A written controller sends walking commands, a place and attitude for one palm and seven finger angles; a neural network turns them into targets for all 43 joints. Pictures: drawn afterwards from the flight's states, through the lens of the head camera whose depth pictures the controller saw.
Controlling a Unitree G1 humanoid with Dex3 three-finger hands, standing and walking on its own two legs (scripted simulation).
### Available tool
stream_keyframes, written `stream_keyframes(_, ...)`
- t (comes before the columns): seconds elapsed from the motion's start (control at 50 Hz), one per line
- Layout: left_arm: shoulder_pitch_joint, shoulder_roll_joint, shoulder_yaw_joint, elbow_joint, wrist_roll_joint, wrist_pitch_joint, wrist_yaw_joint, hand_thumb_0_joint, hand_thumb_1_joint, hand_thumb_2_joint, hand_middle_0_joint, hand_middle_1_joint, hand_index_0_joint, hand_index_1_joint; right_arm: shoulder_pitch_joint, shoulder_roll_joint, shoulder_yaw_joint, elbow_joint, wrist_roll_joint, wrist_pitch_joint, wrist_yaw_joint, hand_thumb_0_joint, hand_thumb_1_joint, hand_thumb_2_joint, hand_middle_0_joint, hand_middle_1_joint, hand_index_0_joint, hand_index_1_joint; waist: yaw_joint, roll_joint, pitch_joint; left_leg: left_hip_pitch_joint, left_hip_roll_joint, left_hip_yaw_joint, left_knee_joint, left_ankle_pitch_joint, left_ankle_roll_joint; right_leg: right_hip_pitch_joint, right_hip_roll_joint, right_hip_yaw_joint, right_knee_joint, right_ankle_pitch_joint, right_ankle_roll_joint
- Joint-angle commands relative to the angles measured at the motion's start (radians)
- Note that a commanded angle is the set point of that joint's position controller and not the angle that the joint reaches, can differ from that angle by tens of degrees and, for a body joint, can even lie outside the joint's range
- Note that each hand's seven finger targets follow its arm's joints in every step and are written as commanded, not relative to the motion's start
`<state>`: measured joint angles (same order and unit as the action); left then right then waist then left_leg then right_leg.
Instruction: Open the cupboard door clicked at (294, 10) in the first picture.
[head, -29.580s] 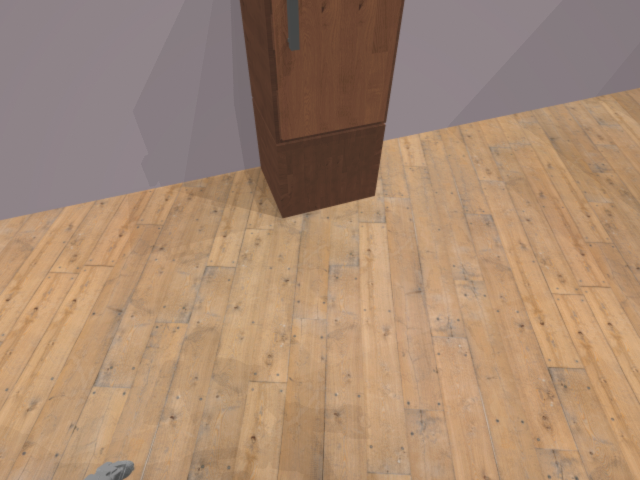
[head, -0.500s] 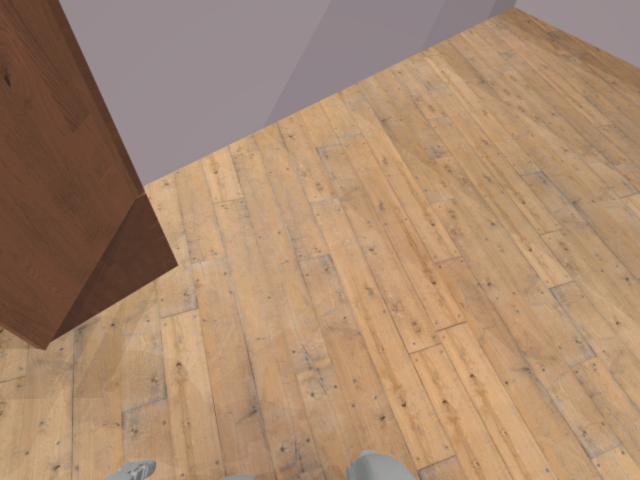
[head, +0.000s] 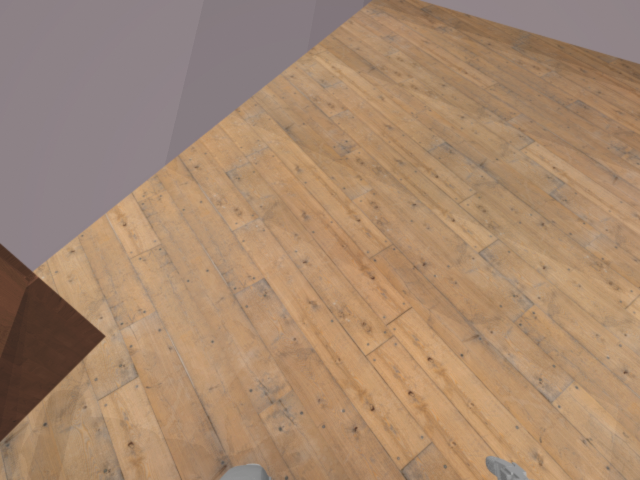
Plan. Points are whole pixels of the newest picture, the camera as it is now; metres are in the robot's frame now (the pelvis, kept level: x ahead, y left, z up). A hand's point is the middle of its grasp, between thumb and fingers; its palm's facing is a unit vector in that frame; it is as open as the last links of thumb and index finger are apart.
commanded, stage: walk to a spot facing it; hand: left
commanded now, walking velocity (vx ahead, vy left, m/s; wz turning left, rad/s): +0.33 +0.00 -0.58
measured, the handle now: out of the picture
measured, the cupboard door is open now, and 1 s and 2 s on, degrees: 39 39 39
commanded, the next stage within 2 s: turn to face it in 1.04 s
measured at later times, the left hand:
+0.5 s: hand (280, 319) +0.38 +0.10 -0.17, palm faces -0.30 -0.92 -0.23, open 7.4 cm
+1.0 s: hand (327, 229) +0.58 +0.03 -0.17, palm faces -0.43 -0.88 -0.17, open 7.4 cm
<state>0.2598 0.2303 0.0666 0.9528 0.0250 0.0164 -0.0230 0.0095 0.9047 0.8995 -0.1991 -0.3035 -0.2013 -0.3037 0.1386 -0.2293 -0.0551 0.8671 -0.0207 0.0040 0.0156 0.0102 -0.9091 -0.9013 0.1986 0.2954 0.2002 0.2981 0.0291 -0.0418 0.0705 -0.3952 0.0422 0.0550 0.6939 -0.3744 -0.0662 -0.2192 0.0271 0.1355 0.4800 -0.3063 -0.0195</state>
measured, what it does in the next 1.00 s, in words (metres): walks ahead, turning right: left foot, then right foot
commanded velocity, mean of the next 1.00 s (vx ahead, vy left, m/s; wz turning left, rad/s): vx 0.34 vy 0.00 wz -0.40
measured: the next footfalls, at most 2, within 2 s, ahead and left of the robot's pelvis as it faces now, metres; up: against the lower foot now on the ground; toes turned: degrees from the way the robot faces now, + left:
left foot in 0.04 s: +0.07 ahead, +0.14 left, +0.00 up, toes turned +2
right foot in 0.40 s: +0.24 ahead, -0.17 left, +0.00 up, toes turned -19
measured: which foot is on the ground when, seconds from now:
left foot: up 0.00-0.02, down 0.04-0.40, up 0.42-0.72, down 0.74-1.00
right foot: down 0.00-0.04, up 0.06-0.38, down 0.40-0.74, up 0.76-1.00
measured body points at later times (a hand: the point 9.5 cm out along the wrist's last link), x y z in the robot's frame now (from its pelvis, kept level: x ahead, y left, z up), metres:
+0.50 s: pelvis +0.18 -0.05 -0.02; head +0.24 -0.07 +0.43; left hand +0.39 +0.15 -0.15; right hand +0.08 -0.30 -0.16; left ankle +0.13 +0.11 -0.66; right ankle +0.20 -0.15 -0.74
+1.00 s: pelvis +0.43 -0.11 +0.00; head +0.47 -0.12 +0.45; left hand +0.60 +0.08 -0.15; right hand +0.31 -0.32 -0.14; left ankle +0.41 +0.03 -0.74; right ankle +0.42 -0.25 -0.69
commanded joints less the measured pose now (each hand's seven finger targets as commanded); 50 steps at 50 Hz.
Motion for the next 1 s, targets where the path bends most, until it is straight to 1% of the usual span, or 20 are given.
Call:
stream_keyframes(0.0, -0.076, 0.107, 0.039, -0.109, -0.009, -0.033, -0.003, 0.000, 0.900, 0.900, -0.200, -0.300, -0.200, -0.300, 0.226, -0.196, -0.045, 0.004, -0.005, -0.052, -0.037, 0.000, -0.900, -0.900, 0.200, 0.300, 0.200, 0.300, -0.131, 0.175, -0.132, 0.516, 0.162, -0.187, -0.349, -0.074, 0.058, -0.360, -0.022, 0.081, 0.166, -0.137, -0.051)
stream_keyframes(0.02, -0.101, 0.069, 0.026, -0.146, -0.018, -0.035, -0.011, 0.000, 0.900, 0.900, -0.200, -0.300, -0.200, -0.300, 0.349, -0.298, -0.063, 0.017, -0.029, -0.059, -0.045, 0.000, -0.900, -0.900, 0.200, 0.300, 0.200, 0.300, -0.176, 0.424, -0.173, 0.586, 0.457, -0.557, -0.473, -0.222, 0.180, -0.529, 0.062, -0.117, 0.506, -0.327, 0.013)
stream_keyframes(0.04, -0.178, 0.106, 0.036, -0.169, -0.007, -0.039, -0.016, 0.000, 0.900, 0.900, -0.200, -0.300, -0.200, -0.300, 0.343, -0.292, -0.054, 0.017, -0.026, -0.053, -0.050, 0.000, -0.900, -0.900, 0.200, 0.300, 0.200, 0.300, -0.171, 0.267, -0.090, 0.489, 0.520, -0.611, -0.524, -0.242, 0.254, -0.570, -0.037, -0.056, 0.636, -0.283, 0.009)
stream_keyframes(0.08, -0.190, 0.093, 0.044, -0.153, 0.007, -0.048, -0.033, 0.000, 0.900, 0.900, -0.200, -0.300, -0.200, -0.300, 0.253, -0.221, -0.037, -0.014, -0.029, -0.064, -0.039, 0.000, -0.900, -0.900, 0.200, 0.300, 0.200, 0.300, -0.115, 0.135, -0.013, 0.336, 0.422, -0.444, -0.507, -0.074, 0.245, -0.557, -0.095, -0.076, 0.715, -0.156, 0.017)
stream_keyframes(0.18, -0.208, 0.023, 0.010, -0.136, 0.000, -0.024, -0.061, 0.000, 0.900, 0.900, -0.200, -0.300, -0.200, -0.300, 0.258, -0.157, -0.013, 0.030, -0.022, -0.080, -0.045, 0.000, -0.900, -0.900, 0.200, 0.300, 0.200, 0.300, -0.075, 0.233, -0.045, 0.391, 0.264, 0.005, -0.415, 0.482, 0.142, -0.454, -0.104, -0.201, 0.469, -0.005, 0.034)
stream_keyframes(0.26, -0.246, 0.030, 0.005, -0.131, -0.001, -0.020, -0.063, 0.000, 0.900, 0.900, -0.200, -0.300, -0.200, -0.300, 0.271, -0.172, -0.018, 0.049, -0.023, -0.071, -0.037, 0.000, -0.900, -0.900, 0.200, 0.300, 0.200, 0.300, -0.081, 0.224, -0.065, 0.354, 0.268, 0.099, -0.389, 0.486, 0.130, -0.271, -0.053, -0.285, 0.247, 0.055, 0.010)
stream_keyframes(0.32, -0.094, 0.080, 0.024, -0.084, 0.004, -0.022, -0.053, 0.000, 0.900, 0.900, -0.200, -0.300, -0.200, -0.300, 0.224, -0.186, -0.014, 0.051, -0.018, -0.061, -0.034, 0.000, -0.900, -0.900, 0.200, 0.300, 0.200, 0.300, 0.021, 0.159, -0.101, 0.238, 0.266, 0.152, -0.171, 0.586, 0.102, 0.037, -0.001, -0.315, 0.130, 0.080, -0.036)
stream_keyframes(0.34, 0.072, 0.134, 0.042, -0.032, 0.008, -0.032, -0.043, 0.000, 0.900, 0.900, -0.200, -0.300, -0.200, -0.300, 0.188, -0.172, -0.007, 0.039, -0.007, -0.063, -0.028, 0.000, -0.900, -0.900, 0.200, 0.300, 0.200, 0.300, 0.107, 0.071, -0.162, 0.089, 0.217, 0.192, 0.060, 0.598, 0.067, 0.306, -0.023, -0.246, 0.088, 0.051, -0.080)
stream_keyframes(0.36, 0.241, 0.272, 0.081, 0.002, 0.015, -0.043, -0.021, 0.000, 0.900, 0.900, -0.200, -0.300, -0.200, -0.300, 0.154, -0.098, 0.011, -0.007, 0.017, -0.068, -0.019, 0.000, -0.900, -0.900, 0.200, 0.300, 0.200, 0.300, 0.178, -0.240, -0.275, -0.221, 0.065, 0.226, 0.441, 0.067, 0.019, 0.542, -0.323, 0.234, -0.054, -0.049, -0.195)
stream_keyframes(0.38, 0.249, 0.318, 0.086, 0.010, -0.013, -0.041, -0.007, 0.000, 0.900, 0.900, -0.200, -0.300, -0.200, -0.300, 0.101, -0.105, 0.010, -0.040, 0.023, -0.068, -0.022, 0.000, -0.900, -0.900, 0.200, 0.300, 0.200, 0.300, 0.159, -0.286, -0.271, -0.350, 0.034, 0.048, 0.664, -0.241, 0.027, 0.489, -0.453, 0.491, -0.223, -0.023, -0.248)
stream_keyframes(0.4, 0.171, 0.289, 0.081, -0.007, -0.020, -0.034, 0.007, 0.000, 0.900, 0.900, -0.200, -0.300, -0.200, -0.300, 0.058, -0.123, 0.000, -0.035, 0.017, -0.060, -0.021, 0.000, -0.900, -0.900, 0.200, 0.300, 0.200, 0.300, 0.126, -0.112, -0.133, -0.395, 0.089, -0.050, 0.688, -0.160, 0.038, 0.386, -0.441, 0.440, -0.251, -0.083, -0.259)
stream_keyframes(0.44, -0.038, 0.195, 0.044, -0.068, -0.010, -0.039, 0.014, 0.000, 0.900, 0.900, -0.200, -0.300, -0.200, -0.300, 0.100, -0.112, -0.007, 0.008, 0.003, -0.046, -0.018, 0.000, -0.900, -0.900, 0.200, 0.300, 0.200, 0.300, 0.005, -0.102, -0.059, -0.261, 0.152, -0.059, 0.570, -0.045, 0.015, 0.036, -0.359, 0.255, -0.294, -0.219, -0.198)
stream_keyframes(0.5, -0.113, 0.150, 0.032, -0.077, 0.003, -0.060, 0.019, 0.000, 0.900, 0.900, -0.200, -0.300, -0.200, -0.300, 0.186, -0.065, -0.003, 0.056, -0.008, -0.025, -0.010, 0.000, -0.900, -0.900, 0.200, 0.300, 0.200, 0.300, -0.072, -0.095, -0.068, -0.072, 0.132, -0.019, 0.352, 0.023, 0.010, -0.108, -0.269, 0.065, -0.287, -0.027, -0.172)
stream_keyframes(0.62, -0.033, 0.155, 0.039, -0.015, -0.005, -0.073, 0.003, 0.000, 0.900, 0.900, -0.200, -0.300, -0.200, -0.300, 0.110, -0.032, -0.001, 0.035, -0.007, -0.051, 0.005, 0.000, -0.900, -0.900, 0.200, 0.300, 0.200, 0.300, -0.034, -0.057, -0.061, 0.010, 0.046, 0.052, -0.047, 0.149, 0.009, -0.005, -0.214, 0.026, -0.236, 0.007, -0.155)
stream_keyframes(0.68, -0.030, 0.116, 0.033, -0.007, -0.014, -0.071, 0.005, 0.000, 0.900, 0.900, -0.200, -0.300, -0.200, -0.300, 0.201, -0.085, -0.013, 0.072, -0.010, -0.076, -0.009, 0.000, -0.900, -0.900, 0.200, 0.300, 0.200, 0.300, -0.086, 0.054, -0.091, 0.256, 0.046, 0.036, -0.239, 0.191, 0.027, -0.073, -0.154, -0.017, -0.047, 0.055, -0.102)
stream_keyframes(0.72, -0.002, 0.022, 0.008, -0.034, -0.018, -0.074, -0.002, 0.000, 0.900, 0.900, -0.200, -0.300, -0.200, -0.300, 0.426, -0.243, -0.051, 0.118, -0.037, -0.079, -0.027, 0.000, -0.900, -0.900, 0.200, 0.300, 0.200, 0.300, -0.160, 0.431, -0.208, 0.561, 0.432, -0.490, -0.427, 0.036, 0.207, -0.404, 0.022, -0.204, 0.516, -0.252, -0.015)
stream_keyframes(0.74, -0.085, 0.047, 0.009, -0.061, -0.007, -0.080, 0.000, 0.000, 0.900, 0.900, -0.200, -0.300, -0.200, -0.300, 0.436, -0.228, -0.047, 0.118, -0.035, -0.066, -0.031, 0.000, -0.900, -0.900, 0.200, 0.300, 0.200, 0.300, -0.171, 0.284, -0.142, 0.524, 0.476, -0.551, -0.453, 0.040, 0.269, -0.483, -0.027, -0.120, 0.683, -0.252, -0.023)
stream_keyframes(0.8, -0.151, 0.035, 0.013, -0.044, 0.002, -0.081, -0.013, 0.000, 0.900, 0.900, -0.200, -0.300, -0.200, -0.300, 0.324, -0.102, -0.013, 0.108, -0.026, -0.088, -0.037, 0.000, -0.900, -0.900, 0.200, 0.300, 0.200, 0.300, -0.101, 0.192, 0.006, 0.338, 0.372, -0.288, -0.450, 0.335, 0.197, -0.528, -0.120, -0.106, 0.779, -0.048, -0.001)
stream_keyframes(0.86, -0.140, -0.003, 0.000, -0.039, 0.000, -0.055, -0.027, 0.000, 0.900, 0.900, -0.200, -0.300, -0.200, -0.300, 0.315, -0.106, -0.013, 0.129, -0.023, -0.099, -0.043, 0.000, -0.900, -0.900, 0.200, 0.300, 0.200, 0.300, -0.072, 0.194, -0.059, 0.398, 0.290, -0.027, -0.422, 0.579, 0.151, -0.458, -0.119, -0.159, 0.574, -0.013, 0.013)
stream_keyframes(0.98, -0.202, -0.006, 0.000, -0.050, 0.003, -0.037, -0.041, 0.000, 0.900, 0.900, -0.200, -0.300, -0.200, -0.300, 0.297, -0.126, -0.015, 0.140, -0.022, -0.076, -0.034, 0.000, -0.900, -0.900, 0.200, 0.300, 0.200, 0.300, -0.077, 0.182, -0.038, 0.339, 0.280, 0.111, -0.419, 0.470, 0.138, -0.263, -0.072, -0.279, 0.220, 0.086, 0.001)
